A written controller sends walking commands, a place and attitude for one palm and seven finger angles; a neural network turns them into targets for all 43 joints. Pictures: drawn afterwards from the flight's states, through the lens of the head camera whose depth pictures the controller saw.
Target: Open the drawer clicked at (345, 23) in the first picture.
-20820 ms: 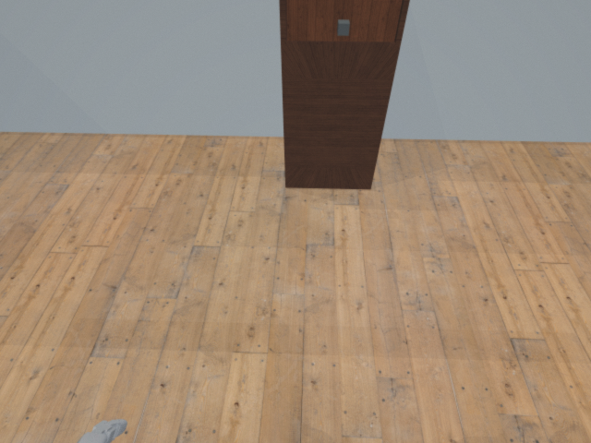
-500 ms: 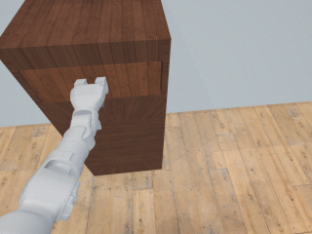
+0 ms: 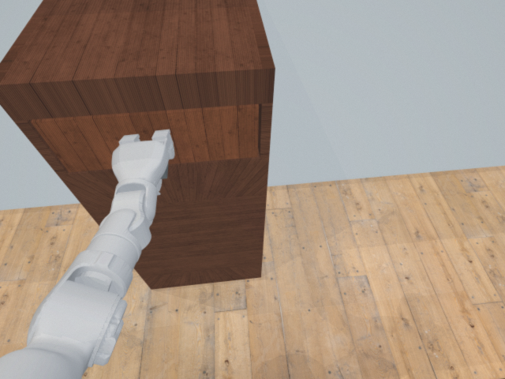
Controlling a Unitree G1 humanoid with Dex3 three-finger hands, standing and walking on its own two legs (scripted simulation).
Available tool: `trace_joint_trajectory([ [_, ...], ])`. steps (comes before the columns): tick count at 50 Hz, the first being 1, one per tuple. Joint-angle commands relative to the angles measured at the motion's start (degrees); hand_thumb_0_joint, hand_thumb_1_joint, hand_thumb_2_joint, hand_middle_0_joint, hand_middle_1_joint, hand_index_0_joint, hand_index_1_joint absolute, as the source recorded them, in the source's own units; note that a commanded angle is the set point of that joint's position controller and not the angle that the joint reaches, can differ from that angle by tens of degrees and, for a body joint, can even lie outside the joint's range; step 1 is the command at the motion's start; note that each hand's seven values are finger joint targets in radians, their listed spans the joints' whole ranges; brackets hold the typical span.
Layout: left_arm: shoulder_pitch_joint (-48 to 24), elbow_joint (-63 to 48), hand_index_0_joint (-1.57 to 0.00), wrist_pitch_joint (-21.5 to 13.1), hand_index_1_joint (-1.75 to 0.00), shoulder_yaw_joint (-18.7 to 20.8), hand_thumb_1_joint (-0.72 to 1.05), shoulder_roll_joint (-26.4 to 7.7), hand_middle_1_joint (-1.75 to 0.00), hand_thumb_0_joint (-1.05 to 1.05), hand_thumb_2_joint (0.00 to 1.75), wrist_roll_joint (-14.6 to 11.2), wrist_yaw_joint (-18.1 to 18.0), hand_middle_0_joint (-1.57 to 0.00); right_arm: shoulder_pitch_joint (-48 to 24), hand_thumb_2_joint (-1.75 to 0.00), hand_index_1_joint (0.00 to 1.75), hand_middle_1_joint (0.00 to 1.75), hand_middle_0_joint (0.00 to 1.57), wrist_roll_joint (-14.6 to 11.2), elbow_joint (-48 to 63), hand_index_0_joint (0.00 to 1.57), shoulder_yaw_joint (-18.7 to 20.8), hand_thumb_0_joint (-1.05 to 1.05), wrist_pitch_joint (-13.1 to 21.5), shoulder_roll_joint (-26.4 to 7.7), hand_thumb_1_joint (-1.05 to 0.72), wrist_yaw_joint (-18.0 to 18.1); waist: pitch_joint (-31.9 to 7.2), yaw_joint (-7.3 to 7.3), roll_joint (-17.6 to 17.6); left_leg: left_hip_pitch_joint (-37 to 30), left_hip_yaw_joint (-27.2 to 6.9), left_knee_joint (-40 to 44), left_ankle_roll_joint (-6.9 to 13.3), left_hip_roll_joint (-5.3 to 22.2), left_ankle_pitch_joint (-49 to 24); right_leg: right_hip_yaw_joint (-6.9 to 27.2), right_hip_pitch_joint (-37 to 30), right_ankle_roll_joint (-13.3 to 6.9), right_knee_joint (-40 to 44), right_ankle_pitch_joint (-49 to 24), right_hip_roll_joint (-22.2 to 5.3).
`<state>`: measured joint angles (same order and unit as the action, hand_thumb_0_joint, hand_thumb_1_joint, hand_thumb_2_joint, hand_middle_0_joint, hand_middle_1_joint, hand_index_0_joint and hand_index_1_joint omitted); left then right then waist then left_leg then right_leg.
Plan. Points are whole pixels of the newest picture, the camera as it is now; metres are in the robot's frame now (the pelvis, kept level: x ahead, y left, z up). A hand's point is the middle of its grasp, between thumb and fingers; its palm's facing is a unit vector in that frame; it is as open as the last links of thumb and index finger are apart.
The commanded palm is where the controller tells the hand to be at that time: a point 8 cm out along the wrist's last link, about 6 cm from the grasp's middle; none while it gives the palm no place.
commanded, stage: pull the drawer open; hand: left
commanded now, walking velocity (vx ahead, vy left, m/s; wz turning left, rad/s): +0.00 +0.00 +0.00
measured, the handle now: (155, 156) +0.49 +0.17 +0.05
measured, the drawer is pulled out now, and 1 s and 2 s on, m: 0.00 0.01 0.02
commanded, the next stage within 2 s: none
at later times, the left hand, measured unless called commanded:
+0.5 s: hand (151, 183) +0.45 +0.17 +0.03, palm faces +0.00 -0.07 -1.00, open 7.2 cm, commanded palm +0.42 +0.18 +0.08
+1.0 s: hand (151, 183) +0.45 +0.17 +0.03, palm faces -0.02 -0.06 -1.00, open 7.4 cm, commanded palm +0.40 +0.17 +0.08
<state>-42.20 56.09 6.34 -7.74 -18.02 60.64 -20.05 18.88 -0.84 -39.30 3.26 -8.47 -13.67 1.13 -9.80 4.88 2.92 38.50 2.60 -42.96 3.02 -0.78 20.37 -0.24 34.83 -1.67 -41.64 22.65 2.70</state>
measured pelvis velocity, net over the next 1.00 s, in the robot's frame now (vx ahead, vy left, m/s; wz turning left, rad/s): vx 0.00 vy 0.00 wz -0.01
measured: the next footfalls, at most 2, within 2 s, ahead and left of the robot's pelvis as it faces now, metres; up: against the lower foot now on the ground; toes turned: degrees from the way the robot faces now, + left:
none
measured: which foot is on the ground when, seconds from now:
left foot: down 0.00-1.00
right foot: down 0.00-1.00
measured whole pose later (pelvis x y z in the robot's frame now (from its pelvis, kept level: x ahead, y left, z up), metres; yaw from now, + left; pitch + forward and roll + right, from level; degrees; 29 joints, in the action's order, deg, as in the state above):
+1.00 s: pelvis +0.00 +0.00 +0.00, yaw +0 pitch +15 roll -1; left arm -38.2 51.6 6.5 -7.6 -18.8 59.2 -18.3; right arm 20.1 -1.1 -38.8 3.5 -10.0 -13.9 1.4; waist -9.4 4.5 3.3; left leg 36.7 2.9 -41.8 2.6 -0.5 20.2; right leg 0.2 33.4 -2.1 -40.9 22.5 3.0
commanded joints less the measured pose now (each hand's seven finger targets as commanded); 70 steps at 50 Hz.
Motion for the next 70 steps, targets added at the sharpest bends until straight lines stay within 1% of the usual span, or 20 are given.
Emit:
trace_joint_trajectory([
  [1,-19.51,-9.32,-0.4,0.12,-1.35,3.46,0.9,-11.14,-1.35,0.0,0.9,-0.29,-1.3,-0.4,3.0,-0.9,0.3,0.3,0.2,0.19,5.06,0.2,2.78,0.0,0.93,-8.11,-0.9,0.65,-19.4,-0.65,-2.67,-15.14,-1.3,2.49,-0.04,-0.51,-23.02,0.11,-7.88,-0.61,4.42,-24.73,0.74],
  [5,-16.03,-8.78,-0.4,0.16,-1.35,3.4,0.9,-10.74,-1.35,0.0,0.9,-0.07,-0.94,-0.4,2.4,-0.9,0.3,0.3,0.2,-0.03,5.68,0.2,2.62,0.0,0.68,-8.16,-0.9,0.55,-17.19,-1.1,-3.87,-14.11,-1.35,3.0,-0.05,-0.44,-22.48,-0.1,-7.92,-0.64,4.64,-24.08,0.75],
  [12,-7.73,-14.81,-0.4,0.47,-1.35,2.32,0.9,-7.66,-1.35,0.0,0.9,-0.85,-0.19,-0.4,1.07,-0.9,0.3,0.3,0.2,0.14,7.07,0.2,3.06,0.0,0.24,-7.98,-0.9,-0.18,-20.06,-2.8,-3.94,-17.34,-0.87,2.79,-0.15,-0.07,-28.79,-0.02,-10.72,-0.64,4.39,-29.81,0.78],
  [14,-3.61,-17.3,-0.4,0.91,-1.35,4.08,0.9,-9.48,-1.35,0.0,0.9,-1.08,0.07,-0.4,0.27,-0.9,0.3,0.3,0.2,0.07,7.74,0.2,3.1,0.0,-0.01,-8.21,-0.9,-0.34,-21.22,-3.88,-4.12,-17.63,-1.08,2.9,-0.26,-0.05,-31.38,0.18,-12.76,-0.73,4.28,-31.98,0.67],
  [16,-1.94,-19.34,-0.4,1.58,-1.35,1.72,0.9,-6.45,-1.35,0.0,0.9,-1.51,0.34,-0.4,-0.37,-0.9,0.3,0.3,0.2,-0.09,8.15,0.2,3.08,0.0,-0.12,-8.01,-0.9,-0.57,-19.04,-3.21,-4.42,-18.22,-0.95,3.05,-0.14,0.02,-31.74,-0.11,-11.87,-0.46,4.75,-32.52,0.7],
  [20,1.9,-22.4,-0.4,2.82,-1.35,3.52,0.9,-8.98,-1.35,0.0,0.9,-1.36,0.95,-0.4,-1.57,-0.9,0.3,0.3,0.2,-0.23,8.62,0.2,2.88,0.0,-0.47,-8.19,-0.9,-0.53,-18.27,-3.97,-4.51,-17.99,-0.64,3.35,-0.22,-0.2,-32.48,0.25,-13.71,-0.44,4.8,-34.7,0.45],
  [22,-16.29,-18.65,-0.4,2.95,-1.35,1.77,0.9,-10.3,-1.35,0.0,0.9,-0.08,0.57,-0.4,0.16,-0.9,0.3,0.3,0.2,-0.36,5.82,0.2,2.58,0.0,-0.64,-8.54,-0.9,0.13,-12.84,0.64,-5.35,-16.14,-1.23,3.09,-0.19,-0.18,-26.94,-0.23,-7.89,-0.21,5.13,-29.29,0.58],
  [25,-17.67,-14.53,-0.4,3.37,-1.35,2.67,0.9,-11.77,-1.35,0.0,0.9,1.8,0.16,-0.4,0.83,-0.9,0.3,0.3,0.2,-0.08,5.14,0.2,2.62,0.0,-0.55,-8.22,-0.9,0.59,-14.91,-0.27,-2.27,-17.4,-1.59,2.9,-0.28,-0.45,-26.45,-0.25,-6.43,-0.84,4.49,-25.61,0.69],
  [27,-19.82,-13.89,-0.4,3.71,-1.35,0.49,0.9,-8.8,-1.35,0.0,0.9,1.56,0.0,-0.4,1.12,-0.9,0.3,0.3,0.2,0.14,4.95,0.2,2.71,0.0,-0.61,-7.89,-0.9,0.66,-16.94,0.22,-1.86,-18.66,-1.57,2.12,-0.36,-0.55,-27.24,-0.4,-5.88,-0.84,4.24,-26.26,0.69],
  [30,-23.25,-14.24,-0.4,3.13,-1.35,0.17,0.9,-8.49,-1.35,0.0,0.9,1.13,0.12,-0.4,1.37,-0.9,0.3,0.3,0.2,0.36,4.64,0.2,2.87,0.0,-0.79,-7.92,-0.9,0.85,-20.53,0.76,-1.81,-19.64,-1.82,1.24,-0.34,-0.51,-27.95,-0.1,-6.26,-0.69,3.57,-27.28,0.48],
  [36,-24.18,-10.02,-0.4,2.0,-1.35,0.4,0.9,-8.49,-1.35,0.0,0.9,-0.3,0.05,-0.4,1.24,-0.9,0.3,0.3,0.2,0.24,4.81,0.2,2.42,0.0,-0.64,-7.89,-0.9,1.43,-18.01,1.54,-4.29,-16.09,-1.84,1.62,0.02,-0.88,-22.34,0.14,-6.34,-0.33,4.43,-24.85,0.33],
  [40,-19.99,-10.5,-0.4,0.38,-1.35,0.75,0.9,-8.11,-1.35,0.0,0.9,-0.69,0.28,-0.4,0.98,-0.9,0.3,0.3,0.2,0.19,5.78,0.2,2.34,0.0,-0.37,-7.64,-0.9,1.25,-19.38,-0.16,-2.12,-16.29,-1.68,2.21,-0.08,-0.91,-22.0,0.2,-7.49,-0.59,4.5,-24.05,0.4],
  [48,-10.45,-13.86,-0.4,-1.36,-1.35,1.11,0.9,-6.98,-1.35,0.0,0.9,-1.28,0.2,-0.4,0.53,-0.9,0.3,0.3,0.2,-0.02,7.02,0.2,2.71,0.0,0.27,-7.57,-0.9,0.52,-18.45,-2.36,-3.31,-15.38,-1.16,3.5,-0.03,-0.54,-21.27,0.29,-9.71,-0.82,5.16,-24.02,0.66],
  [53,-3.32,-17.96,-0.4,-0.48,-1.35,1.52,0.9,-6.73,-1.35,0.0,0.9,-1.38,0.22,-0.4,-0.1,-0.9,0.3,0.3,0.2,-0.27,7.51,0.2,3.12,0.0,0.27,-7.93,-0.9,-0.08,-18.1,-3.23,-5.02,-15.79,-0.94,3.86,-0.01,-0.38,-24.35,0.31,-11.49,-0.76,5.3,-27.36,0.81],
  [56,-0.6,-22.64,-0.4,0.35,-1.35,1.45,0.9,-6.35,-1.35,0.0,0.9,-1.36,-0.05,-0.4,-1.0,-0.9,0.3,0.3,0.2,-0.36,7.9,0.2,3.34,0.0,0.28,-7.87,-0.9,-0.58,-18.41,-3.72,-3.44,-17.91,-1.09,3.96,-0.16,-0.07,-27.65,0.15,-11.55,-0.92,5.1,-28.89,0.85],
  [59,2.38,-24.43,-0.4,2.15,-1.35,0.49,0.9,-5.07,-1.35,0.0,0.9,-1.65,0.12,-0.4,-1.79,-0.9,0.3,0.3,0.2,-0.46,8.04,0.2,3.28,0.0,0.15,-8.1,-0.9,-1.0,-17.02,-3.3,-3.93,-19.33,-1.5,3.93,-0.33,0.28,-30.55,-0.22,-11.02,-0.92,5.34,-29.37,0.99],
  [61,8.91,-27.81,-0.4,3.11,-1.35,1.3,0.9,-5.37,-1.35,0.0,0.9,-2.04,0.39,-0.4,-2.99,-0.9,0.3,0.3,0.2,-0.44,9.1,0.2,3.16,0.0,0.17,-7.89,-0.9,-1.23,-17.69,-4.76,-3.78,-20.03,-1.09,3.92,-0.26,0.2,-32.72,-0.1,-12.91,-0.8,5.02,-32.11,0.89],
  [64,-15.7,-23.45,-0.4,3.78,-1.35,1.09,0.9,-9.66,-1.35,0.0,0.9,-0.33,-0.18,-0.4,-0.97,-0.9,0.3,0.3,0.2,-0.41,5.63,0.2,2.75,0.0,0.08,-8.54,-0.9,-0.14,-11.45,0.94,-4.79,-17.09,-1.58,3.38,-0.26,-0.06,-26.51,-0.29,-7.3,-0.44,5.41,-27.88,0.74],
  [66,-12.65,-18.4,-0.4,4.17,-1.35,3.28,0.9,-11.37,-1.35,0.0,0.9,0.99,-0.11,-0.4,-0.95,-0.9,0.3,0.3,0.2,-0.22,5.37,0.2,2.61,0.0,0.04,-8.19,-0.9,0.45,-12.44,-0.82,-4.28,-17.31,-1.46,3.55,-0.24,-0.49,-25.82,-0.32,-7.67,-0.82,5.02,-26.44,0.74],
  [70,-16.92,-17.36,-0.4,3.92,-1.35,2.28,0.9,-10.86,-1.35,0.0,0.9,1.34,0.07,-0.4,-1.28,-0.9,0.3,0.3,0.2,0.15,5.41,0.2,2.27,0.0,-0.37,-7.64,-0.9,1.17,-18.1,-1.14,-2.5,-18.78,-1.31,2.61,-0.36,-0.92,-26.54,0.07,-8.79,-0.8,4.18,-27.85,0.26],
])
